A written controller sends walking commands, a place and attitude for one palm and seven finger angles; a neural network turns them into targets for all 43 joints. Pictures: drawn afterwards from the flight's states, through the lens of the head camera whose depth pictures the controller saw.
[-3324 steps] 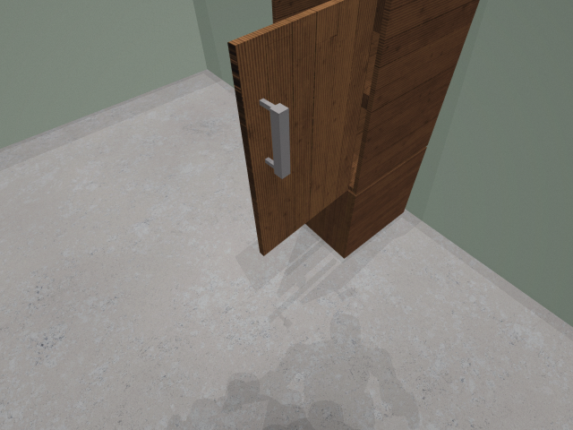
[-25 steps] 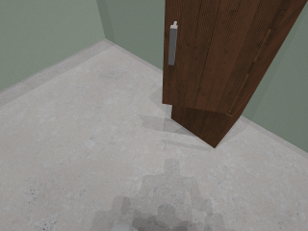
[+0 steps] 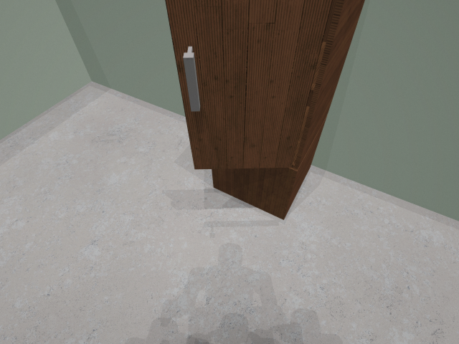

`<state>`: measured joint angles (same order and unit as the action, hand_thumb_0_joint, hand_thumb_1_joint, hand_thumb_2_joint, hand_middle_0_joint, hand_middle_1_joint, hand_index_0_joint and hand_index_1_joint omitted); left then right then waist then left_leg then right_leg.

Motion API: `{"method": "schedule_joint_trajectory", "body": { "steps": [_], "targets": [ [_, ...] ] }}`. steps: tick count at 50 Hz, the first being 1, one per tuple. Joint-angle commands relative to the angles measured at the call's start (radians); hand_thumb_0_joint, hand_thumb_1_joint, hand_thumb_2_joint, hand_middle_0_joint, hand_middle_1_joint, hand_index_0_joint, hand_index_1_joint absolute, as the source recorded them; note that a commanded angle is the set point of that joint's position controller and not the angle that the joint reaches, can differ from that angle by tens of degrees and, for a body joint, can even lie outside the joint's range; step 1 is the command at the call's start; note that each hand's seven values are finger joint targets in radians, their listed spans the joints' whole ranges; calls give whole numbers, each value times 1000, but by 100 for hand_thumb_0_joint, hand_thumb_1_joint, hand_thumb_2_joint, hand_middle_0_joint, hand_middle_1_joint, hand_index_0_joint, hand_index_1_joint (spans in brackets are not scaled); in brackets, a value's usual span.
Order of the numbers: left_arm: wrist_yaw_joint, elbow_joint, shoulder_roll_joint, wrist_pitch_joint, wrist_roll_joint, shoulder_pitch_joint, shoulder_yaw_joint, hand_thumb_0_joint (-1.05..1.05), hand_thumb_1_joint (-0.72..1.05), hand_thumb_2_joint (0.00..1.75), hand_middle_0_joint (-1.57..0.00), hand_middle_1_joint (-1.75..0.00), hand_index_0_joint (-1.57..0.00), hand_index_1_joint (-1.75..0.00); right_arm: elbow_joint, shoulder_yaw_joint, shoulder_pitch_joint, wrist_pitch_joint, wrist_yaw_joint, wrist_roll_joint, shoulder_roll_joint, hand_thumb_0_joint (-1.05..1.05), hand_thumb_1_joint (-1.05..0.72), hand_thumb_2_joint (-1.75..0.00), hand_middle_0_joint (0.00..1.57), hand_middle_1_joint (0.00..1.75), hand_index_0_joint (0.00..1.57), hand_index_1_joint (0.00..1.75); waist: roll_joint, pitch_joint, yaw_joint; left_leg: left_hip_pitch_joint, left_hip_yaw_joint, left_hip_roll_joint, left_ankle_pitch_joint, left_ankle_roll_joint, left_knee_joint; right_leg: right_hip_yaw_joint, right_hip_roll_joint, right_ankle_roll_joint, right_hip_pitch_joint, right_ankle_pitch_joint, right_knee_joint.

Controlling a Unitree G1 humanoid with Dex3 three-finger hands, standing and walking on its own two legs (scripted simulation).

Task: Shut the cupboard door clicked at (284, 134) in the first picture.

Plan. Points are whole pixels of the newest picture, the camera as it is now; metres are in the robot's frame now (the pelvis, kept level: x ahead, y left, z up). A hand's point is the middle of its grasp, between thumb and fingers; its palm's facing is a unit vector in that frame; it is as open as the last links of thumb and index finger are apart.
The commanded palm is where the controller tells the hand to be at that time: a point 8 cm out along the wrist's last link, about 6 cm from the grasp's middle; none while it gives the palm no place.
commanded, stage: take the last steps up to it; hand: left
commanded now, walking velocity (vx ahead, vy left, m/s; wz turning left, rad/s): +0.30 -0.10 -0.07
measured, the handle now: (193, 79) +0.73 +0.12 +0.06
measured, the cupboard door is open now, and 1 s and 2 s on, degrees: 31 31 31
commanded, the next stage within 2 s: come to a stop and stand still in 0.66 s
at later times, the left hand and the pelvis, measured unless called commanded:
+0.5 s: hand out of the picture +0.14 +0.15 -0.19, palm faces +0.02 -0.99 -0.13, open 7.4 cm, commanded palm none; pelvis +0.17 -0.02 -0.01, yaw -1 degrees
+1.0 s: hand (199, 252) +0.34 +0.09 -0.16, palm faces +0.03 -0.98 -0.22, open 7.3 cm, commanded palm none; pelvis +0.32 -0.09 +0.01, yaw -1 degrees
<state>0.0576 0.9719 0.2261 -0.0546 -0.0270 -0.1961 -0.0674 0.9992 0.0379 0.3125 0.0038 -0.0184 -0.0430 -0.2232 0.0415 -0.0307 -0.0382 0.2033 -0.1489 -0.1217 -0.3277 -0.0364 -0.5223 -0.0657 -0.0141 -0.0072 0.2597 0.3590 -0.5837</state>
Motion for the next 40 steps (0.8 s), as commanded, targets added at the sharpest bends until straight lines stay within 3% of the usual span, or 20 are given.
{"method": "schedule_joint_trajectory", "body": {
  "steps": [1,2,5,8,14,15,17,18,19,20,21,24,28,33,35,36,37,38,39,40],
  "targets": [
    [-36,23,232,58,-6,-239,-55,0,90,90,-20,-30,-20,-30,-111,13,-132,-24,3,23,-66,0,-90,-90,20,30,20,30,-403,25,155,497,-26,72,-333,10,-368,488,-318,-181,-403,87,406],
    [-48,22,228,56,4,-248,-50,0,90,90,-20,-30,-20,-30,-122,22,-174,-19,4,17,-106,0,-90,-90,20,30,20,30,-271,-19,159,535,81,46,-295,23,-519,503,-365,-243,-312,131,434],
    [-60,13,124,77,6,-127,-23,0,90,90,-20,-30,-20,-30,-75,28,-136,-23,11,10,-100,0,-90,-90,20,30,20,30,-209,-89,75,533,123,0,-119,14,-590,352,-275,-236,-226,-38,405],
    [-62,21,94,103,6,-100,-6,0,90,90,-20,-30,-20,-30,-54,19,-80,-20,26,8,-54,0,-90,-90,20,30,20,30,-135,-63,22,430,83,3,-21,-2,-489,181,-226,-213,-178,-305,382],
    [-67,94,98,113,5,-161,-2,0,90,90,-20,-30,-20,-30,-71,8,-128,-37,32,15,-25,0,-90,-90,20,30,20,30,-137,-43,34,343,23,40,46,20,-193,134,-201,-194,-277,-528,325],
    [-68,104,99,113,6,-163,-1,0,90,90,-20,-30,-20,-30,-66,8,-117,-41,30,16,-27,0,-90,-90,20,30,20,30,-130,-34,24,302,8,57,56,28,-148,125,-193,-186,-286,-590,290],
    [-66,106,99,113,13,-137,-2,0,90,90,-20,-30,-20,-30,-22,16,13,-51,18,11,-50,0,-90,-90,20,30,20,30,-96,-1,-45,75,-23,108,147,45,-46,73,-155,-155,-204,-720,113],
    [-65,101,78,111,18,-147,0,0,90,90,-20,-30,-20,-30,16,26,130,-56,10,4,-88,0,-90,-90,20,30,20,30,-42,64,-88,-130,39,75,217,66,0,50,-114,-122,-97,-661,-68],
    [-63,85,29,107,26,-196,6,0,90,90,-20,-30,-20,-30,44,49,253,-62,-3,-13,-185,0,-90,-90,20,30,20,30,168,171,-113,-354,385,-172,257,165,58,-6,-6,-67,131,-303,-331],
    [-56,51,27,108,28,-165,20,0,90,90,-20,-30,-20,-30,55,56,317,-54,-11,-6,-241,0,-90,-90,20,30,20,30,247,187,-117,-399,659,-359,283,272,210,21,74,-56,278,209,-603],
    [-59,34,56,100,18,-115,14,0,90,90,-20,-30,-20,-30,37,51,242,-43,-12,6,-232,0,-90,-90,20,30,20,30,111,103,-89,-248,659,-370,92,300,258,102,15,-69,294,211,-695],
    [-42,38,18,78,-3,-80,3,0,90,90,-20,-30,-20,-30,-11,25,46,-51,-15,8,-109,0,-90,-90,20,30,20,30,90,-113,-7,84,454,-269,-130,210,369,106,-74,-40,298,30,-651],
    [-35,45,-33,58,2,-132,3,0,90,90,-20,-30,-20,-30,-13,28,-1,-57,-11,7,-98,0,-90,-90,20,30,20,30,70,-23,43,115,213,-174,22,180,343,38,-76,-13,153,-27,-361],
    [-34,31,-28,63,-1,-105,4,0,90,90,-20,-30,-20,-30,-1,42,-20,-35,1,11,-114,0,-90,-90,20,30,20,30,58,-29,48,135,160,-146,-79,171,290,-36,-32,9,27,-125,-102],
    [-37,47,-7,68,-2,-148,-3,0,90,90,-20,-30,-20,-30,8,43,-23,-26,5,14,-107,0,-90,-90,20,30,20,30,32,-20,71,160,129,-111,-134,138,213,-56,-6,14,-72,-166,-2],
    [-41,56,20,74,-3,-182,-8,0,90,90,-20,-30,-20,-30,13,37,-23,-24,9,15,-80,0,-90,-90,20,30,20,30,-22,-35,88,198,101,-66,-154,110,144,-30,-4,6,-122,-138,54],
    [-47,71,54,84,-7,-233,-14,0,90,90,-20,-30,-20,-30,10,31,-27,-23,13,19,-52,0,-90,-90,20,30,20,30,-109,-38,115,243,35,7,-190,74,10,82,-70,-16,-162,-62,154],
    [-56,80,129,95,-10,-258,-25,0,90,90,-20,-30,-20,-30,-10,18,-9,-20,18,24,15,0,-90,-90,20,30,20,30,-308,-53,115,369,-27,109,-263,36,-193,359,-252,-93,-194,32,311],
    [-64,73,161,95,1,-270,-23,0,90,90,-20,-30,-20,-30,-27,15,-24,-11,16,27,6,0,-90,-90,20,30,20,30,-300,-28,120,329,41,88,-324,41,-359,493,-372,-167,-133,45,435],
    [-68,58,144,96,3,-195,-10,0,90,90,-20,-30,-20,-30,-14,15,-10,-11,15,27,8,0,-90,-90,20,30,20,30,-195,-42,77,284,96,67,-251,38,-402,452,-359,-179,-60,-4,438]
  ]
}}
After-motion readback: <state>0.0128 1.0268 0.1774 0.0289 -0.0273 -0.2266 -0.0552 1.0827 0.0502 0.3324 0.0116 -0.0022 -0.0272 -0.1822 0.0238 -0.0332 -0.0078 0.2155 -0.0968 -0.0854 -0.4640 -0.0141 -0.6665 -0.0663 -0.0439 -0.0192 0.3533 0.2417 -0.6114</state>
